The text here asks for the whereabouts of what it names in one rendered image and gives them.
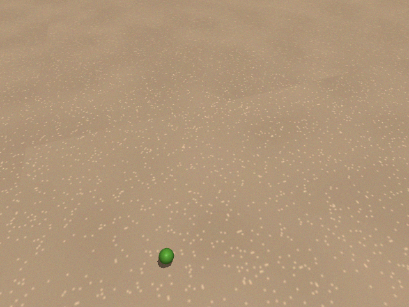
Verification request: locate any ball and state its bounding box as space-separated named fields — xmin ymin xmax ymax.
xmin=159 ymin=248 xmax=174 ymax=264

